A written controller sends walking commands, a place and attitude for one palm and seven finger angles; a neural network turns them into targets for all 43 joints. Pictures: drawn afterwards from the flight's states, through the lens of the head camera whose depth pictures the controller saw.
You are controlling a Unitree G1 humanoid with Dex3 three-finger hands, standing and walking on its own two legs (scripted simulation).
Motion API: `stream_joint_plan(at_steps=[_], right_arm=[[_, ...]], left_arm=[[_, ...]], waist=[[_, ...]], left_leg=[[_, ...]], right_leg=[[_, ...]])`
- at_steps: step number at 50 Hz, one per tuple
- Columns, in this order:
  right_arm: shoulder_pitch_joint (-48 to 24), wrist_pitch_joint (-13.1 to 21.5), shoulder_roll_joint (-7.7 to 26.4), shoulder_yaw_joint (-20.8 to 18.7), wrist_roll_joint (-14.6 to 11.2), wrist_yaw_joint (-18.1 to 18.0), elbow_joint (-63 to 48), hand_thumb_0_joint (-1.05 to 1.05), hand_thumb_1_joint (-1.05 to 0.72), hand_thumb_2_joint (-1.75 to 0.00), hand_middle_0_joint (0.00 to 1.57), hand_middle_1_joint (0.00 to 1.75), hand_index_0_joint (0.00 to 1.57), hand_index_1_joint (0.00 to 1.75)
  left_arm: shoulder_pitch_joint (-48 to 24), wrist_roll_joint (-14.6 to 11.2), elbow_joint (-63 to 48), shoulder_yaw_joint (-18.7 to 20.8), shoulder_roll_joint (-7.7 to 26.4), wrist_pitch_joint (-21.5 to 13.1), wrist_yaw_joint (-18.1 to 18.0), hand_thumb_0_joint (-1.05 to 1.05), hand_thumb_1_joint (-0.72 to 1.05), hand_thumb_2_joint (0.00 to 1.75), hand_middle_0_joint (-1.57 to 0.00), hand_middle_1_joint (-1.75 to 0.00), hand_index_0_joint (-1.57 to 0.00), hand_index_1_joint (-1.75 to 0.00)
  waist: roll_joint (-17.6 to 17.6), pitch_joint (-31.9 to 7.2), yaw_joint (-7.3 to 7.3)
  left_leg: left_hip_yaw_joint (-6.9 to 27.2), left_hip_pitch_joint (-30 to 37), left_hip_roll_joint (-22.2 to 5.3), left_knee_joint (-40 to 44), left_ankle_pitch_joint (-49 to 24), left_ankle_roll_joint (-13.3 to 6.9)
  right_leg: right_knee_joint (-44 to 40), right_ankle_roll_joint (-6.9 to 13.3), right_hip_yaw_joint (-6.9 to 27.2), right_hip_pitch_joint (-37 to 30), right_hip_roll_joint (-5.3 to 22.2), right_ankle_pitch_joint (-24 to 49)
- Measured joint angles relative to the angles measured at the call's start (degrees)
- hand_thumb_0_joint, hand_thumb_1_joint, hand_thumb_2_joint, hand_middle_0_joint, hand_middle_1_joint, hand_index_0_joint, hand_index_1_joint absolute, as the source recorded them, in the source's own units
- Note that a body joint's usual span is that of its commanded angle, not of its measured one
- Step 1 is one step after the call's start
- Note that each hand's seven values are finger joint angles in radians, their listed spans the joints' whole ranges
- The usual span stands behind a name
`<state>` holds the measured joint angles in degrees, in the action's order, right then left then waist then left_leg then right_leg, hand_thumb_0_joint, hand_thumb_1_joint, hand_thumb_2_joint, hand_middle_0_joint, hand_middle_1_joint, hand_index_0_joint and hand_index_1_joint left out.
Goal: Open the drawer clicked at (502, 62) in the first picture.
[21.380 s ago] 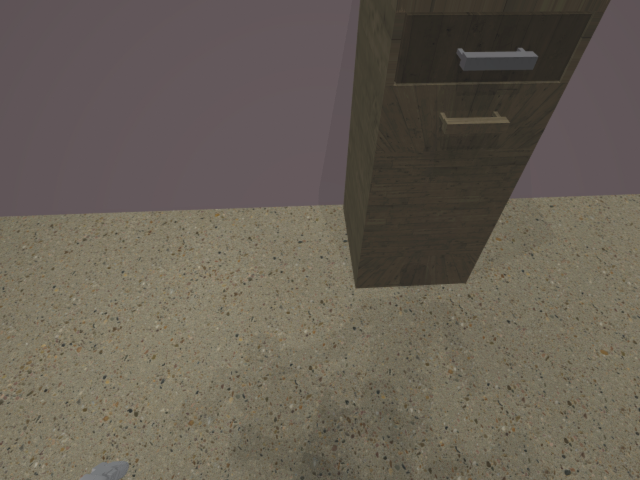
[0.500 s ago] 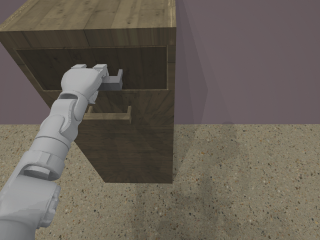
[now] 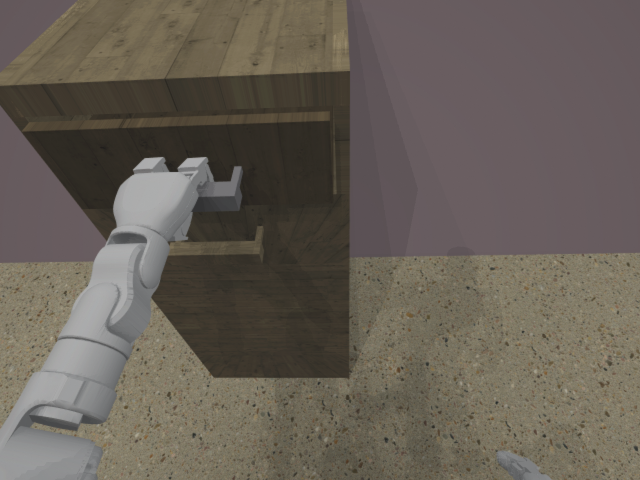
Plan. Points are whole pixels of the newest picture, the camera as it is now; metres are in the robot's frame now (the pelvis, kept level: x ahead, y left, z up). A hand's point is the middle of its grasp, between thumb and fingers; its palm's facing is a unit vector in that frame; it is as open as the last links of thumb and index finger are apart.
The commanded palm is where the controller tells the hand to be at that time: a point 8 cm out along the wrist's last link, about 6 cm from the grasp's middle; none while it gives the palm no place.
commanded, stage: pull the drawer open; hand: left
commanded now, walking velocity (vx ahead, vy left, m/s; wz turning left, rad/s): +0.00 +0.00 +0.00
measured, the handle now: (185, 185) +0.45 +0.20 +0.13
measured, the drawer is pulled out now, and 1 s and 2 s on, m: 0.02 0.10 0.29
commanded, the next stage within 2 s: none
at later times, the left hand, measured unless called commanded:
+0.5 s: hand (172, 239) +0.38 +0.21 +0.11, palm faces -0.01 -0.04 -1.00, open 6.0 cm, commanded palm +0.36 +0.21 +0.17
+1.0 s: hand (162, 276) +0.32 +0.20 +0.10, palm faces +0.06 -0.09 -0.99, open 6.0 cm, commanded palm +0.27 +0.21 +0.17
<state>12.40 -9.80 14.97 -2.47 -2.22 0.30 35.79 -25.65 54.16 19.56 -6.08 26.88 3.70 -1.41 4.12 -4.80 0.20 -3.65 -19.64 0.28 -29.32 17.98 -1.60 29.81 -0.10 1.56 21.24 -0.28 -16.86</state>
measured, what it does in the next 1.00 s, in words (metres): stands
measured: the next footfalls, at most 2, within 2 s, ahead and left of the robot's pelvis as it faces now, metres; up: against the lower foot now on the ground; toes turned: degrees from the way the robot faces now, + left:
none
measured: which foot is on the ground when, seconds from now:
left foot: down 0.00-1.00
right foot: down 0.00-1.00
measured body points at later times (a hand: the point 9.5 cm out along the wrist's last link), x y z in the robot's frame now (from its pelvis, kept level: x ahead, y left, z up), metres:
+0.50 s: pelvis +0.00 -0.01 +0.00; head +0.03 -0.04 +0.45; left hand +0.37 +0.21 +0.16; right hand +0.18 -0.24 -0.12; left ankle -0.04 +0.10 -0.73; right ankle -0.03 -0.12 -0.73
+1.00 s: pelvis -0.01 -0.01 +0.00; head +0.01 -0.05 +0.45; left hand +0.31 +0.21 +0.16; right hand +0.14 -0.25 -0.12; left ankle -0.04 +0.10 -0.73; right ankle -0.03 -0.12 -0.73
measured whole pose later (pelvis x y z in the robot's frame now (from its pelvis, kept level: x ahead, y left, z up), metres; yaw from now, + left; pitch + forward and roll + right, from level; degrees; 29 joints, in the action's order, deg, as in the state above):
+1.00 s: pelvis -0.01 -0.01 +0.00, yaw +0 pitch +5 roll +1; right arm 10.8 -8.0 15.4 -2.3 -1.8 0.5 36.1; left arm -7.2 52.1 1.9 -3.5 26.7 3.3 -2.3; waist 5.0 -3.7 1.3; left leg -3.9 -15.8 0.3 -27.4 16.7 -1.2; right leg 29.3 0.3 1.9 18.1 -0.4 -16.3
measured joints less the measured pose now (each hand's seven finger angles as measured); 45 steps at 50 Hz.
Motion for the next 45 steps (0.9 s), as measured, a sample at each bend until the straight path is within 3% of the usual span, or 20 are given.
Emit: stream_joint_plan(at_steps=[10,18,35,40,45], right_arm=[[-4.44,0.49,-0.47,1.28,0.29,-0.17,-0.49,0.01,-0.91,-0.90,0.20,0.30,0.20,0.30],[-6.00,0.87,-0.59,1.92,0.29,-1.76,0.94,0.01,-0.91,-0.90,0.20,0.30,0.20,0.30],[-0.99,0.46,-0.16,1.29,0.10,-2.58,1.66,0.01,-0.91,-0.90,0.20,0.30,0.20,0.30],[0.33,0.60,0.25,0.34,0.28,-1.50,0.80,0.01,-0.91,-0.90,0.20,0.30,0.20,0.30],[0.35,1.01,0.59,-0.07,0.30,-0.49,0.31,0.01,-0.91,-0.90,0.20,0.30,0.19,0.30]], left_arm=[[6.33,-1.00,-8.55,-1.23,-0.37,1.92,1.53,0.03,0.68,0.77,-0.28,-1.35,-0.37,-1.35],[0.62,-0.27,-3.44,-4.51,-0.92,1.21,2.35,0.02,0.65,0.78,-0.32,-1.35,-0.38,-1.35],[-3.38,-0.14,5.39,-1.36,0.35,-3.00,2.24,0.02,0.65,0.76,-0.34,-1.35,-0.38,-1.35],[2.39,-0.91,0.28,1.74,0.97,-2.90,1.42,0.03,0.67,0.76,-0.30,-1.35,-0.38,-1.35],[11.09,-1.79,-9.03,3.39,0.62,-1.88,0.14,0.04,0.69,0.76,-0.27,-1.35,-0.37,-1.33]], waist=[[0.38,0.28,1.67],[0.07,0.57,3.05],[-0.13,1.11,0.88],[0.33,1.08,-0.03],[0.71,1.07,0.07]], left_leg=[[0.69,2.38,0.29,1.19,-0.15,0.21],[2.59,2.00,0.38,0.43,-0.03,0.66],[2.14,0.98,-0.02,-0.35,-1.09,0.96],[0.76,1.47,-0.28,0.37,-1.31,0.82],[-0.21,2.61,-0.27,1.28,-1.30,0.60]], right_leg=[[-0.90,0.18,-0.63,-2.52,0.28,-0.57],[-0.27,0.66,-2.55,-2.86,0.41,-1.02],[1.05,1.12,-2.13,-1.35,0.03,-0.01],[0.68,0.95,-0.75,-1.15,-0.28,0.55],[0.08,0.63,0.23,-1.84,-0.32,0.72]])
